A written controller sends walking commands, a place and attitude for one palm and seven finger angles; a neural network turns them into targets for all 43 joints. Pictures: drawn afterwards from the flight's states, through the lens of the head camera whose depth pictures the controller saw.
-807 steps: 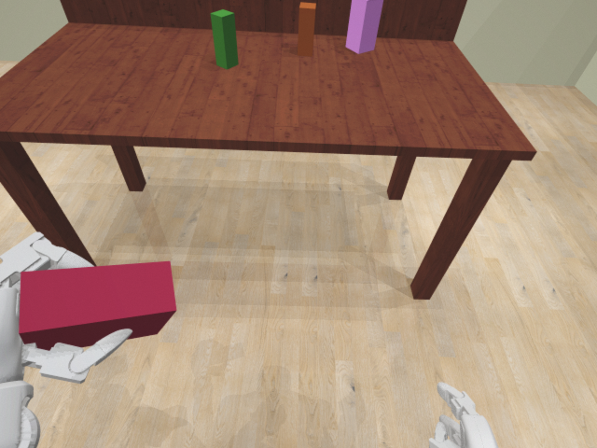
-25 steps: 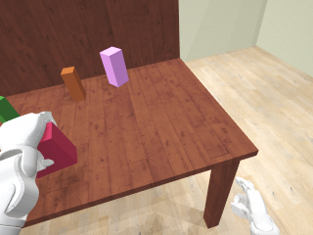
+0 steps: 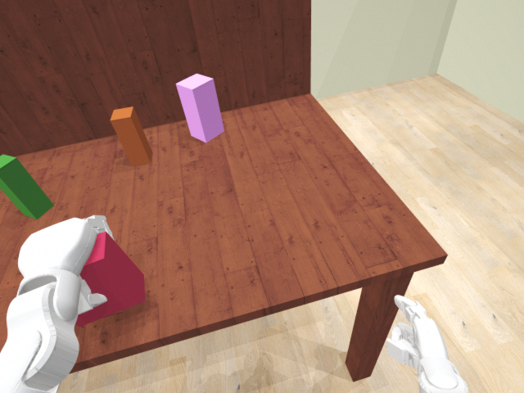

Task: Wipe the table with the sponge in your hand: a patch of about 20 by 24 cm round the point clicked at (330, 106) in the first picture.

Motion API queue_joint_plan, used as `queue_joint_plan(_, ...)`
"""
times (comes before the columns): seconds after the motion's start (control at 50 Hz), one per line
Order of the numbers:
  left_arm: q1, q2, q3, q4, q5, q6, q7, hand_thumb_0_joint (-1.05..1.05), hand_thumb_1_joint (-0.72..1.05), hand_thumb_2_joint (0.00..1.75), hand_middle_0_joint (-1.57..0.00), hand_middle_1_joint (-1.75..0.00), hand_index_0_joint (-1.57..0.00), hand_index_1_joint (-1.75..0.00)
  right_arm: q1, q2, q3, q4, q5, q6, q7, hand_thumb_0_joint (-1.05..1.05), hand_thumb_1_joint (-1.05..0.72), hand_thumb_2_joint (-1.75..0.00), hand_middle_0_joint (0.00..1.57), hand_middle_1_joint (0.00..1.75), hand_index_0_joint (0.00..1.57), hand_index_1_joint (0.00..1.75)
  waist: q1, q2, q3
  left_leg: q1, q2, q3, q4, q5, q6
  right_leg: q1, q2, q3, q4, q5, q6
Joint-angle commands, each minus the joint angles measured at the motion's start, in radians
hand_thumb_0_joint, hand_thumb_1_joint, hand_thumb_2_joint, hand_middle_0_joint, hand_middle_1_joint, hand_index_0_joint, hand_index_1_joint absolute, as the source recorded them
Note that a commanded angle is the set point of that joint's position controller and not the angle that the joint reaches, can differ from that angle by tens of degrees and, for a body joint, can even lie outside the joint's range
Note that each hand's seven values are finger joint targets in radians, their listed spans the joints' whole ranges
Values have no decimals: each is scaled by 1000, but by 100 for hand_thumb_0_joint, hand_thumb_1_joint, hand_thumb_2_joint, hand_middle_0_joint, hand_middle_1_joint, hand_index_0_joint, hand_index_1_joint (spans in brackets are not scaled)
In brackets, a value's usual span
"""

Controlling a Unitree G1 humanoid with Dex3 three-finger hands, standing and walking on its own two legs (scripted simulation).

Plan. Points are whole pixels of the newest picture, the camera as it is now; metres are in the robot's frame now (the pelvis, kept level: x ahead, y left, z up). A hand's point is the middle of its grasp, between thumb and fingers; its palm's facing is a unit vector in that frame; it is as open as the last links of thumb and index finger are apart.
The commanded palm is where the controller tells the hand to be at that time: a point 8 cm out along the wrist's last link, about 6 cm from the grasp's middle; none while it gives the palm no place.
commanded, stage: move the sponge above the wiping area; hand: left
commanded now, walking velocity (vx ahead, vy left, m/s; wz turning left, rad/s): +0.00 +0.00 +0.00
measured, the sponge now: (99, 287) +0.22 +0.30 +0.07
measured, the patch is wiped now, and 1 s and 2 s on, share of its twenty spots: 0.00 0.00 0.00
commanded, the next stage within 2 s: none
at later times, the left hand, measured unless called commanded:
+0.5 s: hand (120, 271) +0.24 +0.27 +0.08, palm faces -0.06 -0.15 -0.99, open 9.3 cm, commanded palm +0.22 +0.28 +0.18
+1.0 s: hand (116, 268) +0.25 +0.28 +0.08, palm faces -0.06 -0.09 -0.99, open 9.3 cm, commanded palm +0.23 +0.29 +0.16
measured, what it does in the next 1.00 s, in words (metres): stands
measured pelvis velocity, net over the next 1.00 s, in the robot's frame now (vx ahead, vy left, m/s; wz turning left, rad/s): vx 0.02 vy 0.00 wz -0.01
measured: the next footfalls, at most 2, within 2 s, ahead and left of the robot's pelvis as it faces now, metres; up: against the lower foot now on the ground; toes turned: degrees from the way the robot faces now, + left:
none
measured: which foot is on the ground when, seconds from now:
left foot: down 0.00-1.00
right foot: down 0.00-1.00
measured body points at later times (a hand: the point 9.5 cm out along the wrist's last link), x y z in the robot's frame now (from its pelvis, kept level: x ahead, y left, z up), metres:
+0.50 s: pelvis +0.01 +0.01 +0.00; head +0.00 -0.03 +0.45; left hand +0.24 +0.28 +0.14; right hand +0.26 -0.19 -0.08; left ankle +0.01 +0.11 -0.74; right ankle +0.04 -0.08 -0.74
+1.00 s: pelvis +0.02 +0.00 +0.00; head +0.01 -0.03 +0.45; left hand +0.25 +0.28 +0.13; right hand +0.26 -0.20 -0.08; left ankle +0.01 +0.11 -0.74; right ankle +0.04 -0.08 -0.74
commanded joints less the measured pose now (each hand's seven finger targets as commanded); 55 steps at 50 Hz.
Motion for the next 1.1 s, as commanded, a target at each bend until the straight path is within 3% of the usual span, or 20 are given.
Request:
queue_joint_plan(0.0, -400, 272, 109, -266, 121, -141, 37, 0, 10, 130, -120, -160, -120, -160, -221, -60, -24, -178, -35, -81, -21, 0, -90, -90, 20, 30, 20, 30, -9, -44, -218, -9, 7, -94, -81, 54, 24, 103, -39, 157, -105, -68, -17)
queue_joint_plan(0.04, -414, 380, 230, -339, 150, -193, 87, 0, 10, 130, -120, -160, -120, -160, -240, -54, -29, -169, -43, -95, -23, 0, -90, -90, 20, 30, 20, 30, 23, 10, -279, 15, 10, -116, -85, 86, 23, 157, -18, 212, -90, -37, -38)
queue_joint_plan(0.06, -400, 313, 191, -325, 156, -207, 105, 0, 10, 130, -120, -160, -120, -160, -215, -38, -26, -172, -53, -96, -24, 0, -90, -90, 20, 30, 20, 30, 26, 25, -301, 14, 11, -111, -88, 141, 19, 183, -24, 166, -74, 15, -41)
queue_joint_plan(0.14, -306, 319, 275, -169, 114, -138, 181, 0, 10, 130, -120, -160, -120, -160, -238, -53, -39, -124, -37, -71, 6, 0, -90, -90, 20, 30, 20, 30, 44, 24, -174, -8, 19, -116, -102, 201, -14, 142, -19, 221, -117, 58, -63)
queue_joint_plan(0.16, -299, 229, 205, -164, 94, -100, 181, 0, 10, 130, -120, -160, -120, -160, -242, -49, -38, -133, -33, -59, 16, 0, -90, -90, 20, 30, 20, 30, 37, 19, -183, -22, 25, -98, -105, 225, -19, 159, -32, 175, -105, 95, -53)
queue_joint_plan(0.24, -179, 146, 132, -124, 37, 18, 126, 0, 10, 130, -120, -160, -120, -160, -293, -63, -31, -155, -7, -30, 29, 0, -90, -90, 20, 30, 20, 30, 18, -52, -97, -44, 23, -83, -117, 170, -14, 107, -26, 165, -128, 61, -33)
queue_joint_plan(0.32, -141, 53, -10, -192, 32, 49, 50, 0, 10, 130, -120, -160, -120, -160, -253, -68, -28, -194, 0, -17, 32, 0, -90, -90, 20, 30, 20, 30, -15, -96, -133, -44, 31, -83, -116, 155, 2, 118, -38, 104, -112, 78, -8)
queue_joint_plan(0.4, -315, 154, 19, -260, 121, -13, 45, 0, 10, 130, -120, -160, -120, -160, -232, -70, -25, -195, -21, -27, 22, 0, -90, -90, 20, 30, 20, 30, -16, -80, -207, -21, 28, -97, -117, 131, 16, 130, -27, 116, -91, 33, -17)
queue_joint_plan(0.44, -403, 285, 124, -342, 181, -65, 83, 0, 10, 130, -120, -160, -120, -160, -254, -66, -25, -190, -36, -37, 12, 0, -90, -90, 20, 30, 20, 30, 11, -13, -258, -4, 29, -114, -115, 129, 25, 171, -7, 168, -73, 26, -33)
queue_joint_plan(0.48, -393, 271, 138, -301, 215, -120, 129, 0, 10, 130, -120, -160, -120, -160, -203, -49, -33, -173, -50, -52, 4, 0, -90, -90, 20, 30, 20, 30, 23, -2, -292, 17, 27, -114, -103, 207, 15, 187, -9, 158, -72, 61, -43)
queue_joint_plan(0.54, -379, 284, 186, -230, 185, -134, 176, 0, 10, 130, -120, -160, -120, -160, -226, -55, -37, -144, -39, -56, 7, 0, -90, -90, 20, 30, 20, 30, 26, 2, -222, 36, 23, -126, -111, 215, 6, 149, -2, 207, -116, 66, -62)
queue_joint_plan(0.6, -312, 174, 124, -134, 121, -76, 183, 0, 10, 130, -120, -160, -120, -160, -230, -55, -42, -133, -27, -45, 21, 0, -90, -90, 20, 30, 20, 30, 18, -14, -190, 19, 23, -96, -109, 261, -11, 145, -27, 155, -124, 126, -45)
queue_joint_plan(0.66, -182, 108, 79, -96, 73, 25, 139, 0, 10, 130, -120, -160, -120, -160, -266, -68, -41, -146, -15, -32, 36, 0, -90, -90, 20, 30, 20, 30, 16, -36, -161, -19, 18, -71, -106, 244, -5, 164, -36, 141, -113, 151, -33)
queue_joint_plan(0.74, -99, 140, 74, -116, 64, 74, 55, 0, 10, 130, -120, -160, -120, -160, -275, -81, -32, -170, -4, -11, 39, 0, -90, -90, 20, 30, 20, 30, -1, -105, -139, -40, 16, -78, -91, 218, 11, 148, -32, 159, -111, 149, -23)
queue_joint_plan(0.76, -126, 98, 19, -143, 68, 64, 32, 0, 10, 130, -120, -160, -120, -160, -245, -79, -29, -184, -7, -10, 36, 0, -90, -90, 20, 30, 20, 30, -18, -114, -166, -40, 17, -65, -85, 214, 22, 159, -40, 126, -101, 155, -12)
queue_joint_plan(0.8, -198, 166, 46, -145, 101, 25, 17, 0, 10, 130, -120, -160, -120, -160, -228, -82, -25, -180, -14, -7, 29, 0, -90, -90, 20, 30, 20, 30, -24, -116, -171, -33, 15, -75, -83, 194, 24, 138, -42, 134, -107, 116, -10)
queue_joint_plan(0.84, -281, 266, 128, -216, 134, -45, 33, 0, 10, 130, -120, -160, -120, -160, -236, -76, -28, -184, -26, -22, 16, 0, -90, -90, 20, 30, 20, 30, -10, -100, -203, 0, 13, -85, -71, 175, 31, 129, -27, 179, -113, 63, -23)
queue_joint_plan(0.92, -284, 266, 178, -220, 146, -219, 108, 0, 10, 130, -120, -160, -120, -160, -162, -54, -47, -161, -51, -61, -9, 0, -90, -90, 20, 30, 20, 30, 12, -33, -264, 65, 11, -84, -55, 249, 24, 143, -31, 170, -115, 124, -33)
queue_joint_plan(0.94, -285, 314, 228, -232, 149, -230, 134, 0, 10, 130, -120, -160, -120, -160, -176, -60, -47, -151, -48, -70, -9, 0, -90, -90, 20, 30, 20, 30, 16, 1, -246, 70, 12, -103, -61, 229, 23, 126, -18, 211, -130, 94, -48)
queue_joint_plan(1.08, -275, 182, 145, -88, 94, -109, 184, 0, 10, 130, -120, -160, -120, -160, -213, -67, -56, -132, -21, -63, 6, 0, -90, -90, 20, 30, 20, 30, 7, 0, -179, 9, 18, -79, -95, 225, -4, 130, -40, 151, -131, 109, -36)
